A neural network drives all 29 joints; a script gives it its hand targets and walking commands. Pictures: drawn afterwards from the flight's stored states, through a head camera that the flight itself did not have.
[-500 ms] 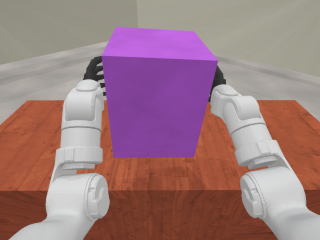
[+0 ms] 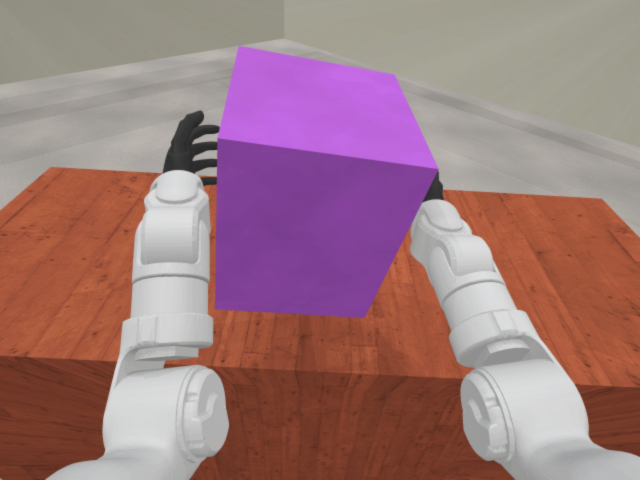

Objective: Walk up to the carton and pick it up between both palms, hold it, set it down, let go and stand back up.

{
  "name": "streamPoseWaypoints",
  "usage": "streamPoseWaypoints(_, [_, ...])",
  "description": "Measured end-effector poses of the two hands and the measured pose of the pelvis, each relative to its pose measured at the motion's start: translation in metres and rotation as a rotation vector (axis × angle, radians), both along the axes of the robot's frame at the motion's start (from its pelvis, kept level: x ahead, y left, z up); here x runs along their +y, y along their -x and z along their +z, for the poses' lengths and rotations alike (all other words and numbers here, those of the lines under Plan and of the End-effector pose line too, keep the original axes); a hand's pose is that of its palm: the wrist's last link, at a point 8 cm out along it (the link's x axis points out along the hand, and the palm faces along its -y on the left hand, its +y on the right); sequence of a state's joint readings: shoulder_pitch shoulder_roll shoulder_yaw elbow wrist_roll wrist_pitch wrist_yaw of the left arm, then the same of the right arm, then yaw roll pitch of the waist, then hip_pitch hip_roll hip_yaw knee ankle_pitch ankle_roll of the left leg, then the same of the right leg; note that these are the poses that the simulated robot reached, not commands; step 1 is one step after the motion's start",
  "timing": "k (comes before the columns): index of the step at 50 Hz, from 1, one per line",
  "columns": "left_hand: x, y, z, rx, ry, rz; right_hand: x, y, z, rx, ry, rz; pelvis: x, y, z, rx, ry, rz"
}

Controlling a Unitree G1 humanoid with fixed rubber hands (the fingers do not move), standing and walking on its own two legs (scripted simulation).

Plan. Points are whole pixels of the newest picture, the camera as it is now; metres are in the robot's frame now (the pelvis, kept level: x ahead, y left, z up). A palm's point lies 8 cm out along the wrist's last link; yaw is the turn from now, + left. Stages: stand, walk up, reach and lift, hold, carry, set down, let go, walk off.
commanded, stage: set down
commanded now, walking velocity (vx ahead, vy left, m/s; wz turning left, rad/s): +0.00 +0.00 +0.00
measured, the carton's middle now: (305, 190) +0.42 +0.02 +0.21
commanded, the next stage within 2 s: none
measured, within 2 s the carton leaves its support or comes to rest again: neither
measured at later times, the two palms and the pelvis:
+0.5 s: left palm (191, 202) +0.38 +0.15 +0.21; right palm (421, 215) +0.40 -0.14 +0.18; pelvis +0.00 -0.01 +0.00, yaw +0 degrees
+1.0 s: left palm (207, 227) +0.39 +0.14 +0.17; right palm (421, 230) +0.41 -0.15 +0.15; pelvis +0.00 -0.02 +0.00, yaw -1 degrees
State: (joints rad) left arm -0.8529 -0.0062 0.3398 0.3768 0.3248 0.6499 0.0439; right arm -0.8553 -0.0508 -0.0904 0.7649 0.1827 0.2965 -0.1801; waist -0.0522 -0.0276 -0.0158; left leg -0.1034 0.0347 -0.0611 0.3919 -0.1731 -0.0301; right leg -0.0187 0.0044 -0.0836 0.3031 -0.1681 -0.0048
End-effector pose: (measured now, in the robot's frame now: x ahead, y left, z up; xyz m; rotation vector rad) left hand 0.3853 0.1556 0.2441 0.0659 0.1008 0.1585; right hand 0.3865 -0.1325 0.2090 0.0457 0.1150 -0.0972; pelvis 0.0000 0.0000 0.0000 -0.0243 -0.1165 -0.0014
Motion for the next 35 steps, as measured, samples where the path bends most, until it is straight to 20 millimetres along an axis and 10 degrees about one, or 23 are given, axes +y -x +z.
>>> streamPoseWaypoints(11, [-0.006,0.005,-0.038,0.036,0.03,0.031,-0.007,-0.003,-0.032,0.027,0.023,0.028,-0.007,-0.002,-0.001,0.022,0.006,0.005])
streamPoseWaypoints(35, [-0.007,0.003,-0.043,0.049,0.032,0.073,-0.007,-0.016,-0.033,0.03,0.014,0.063,-0.019,-0.004,0.0,0.052,-0.005,0.0])
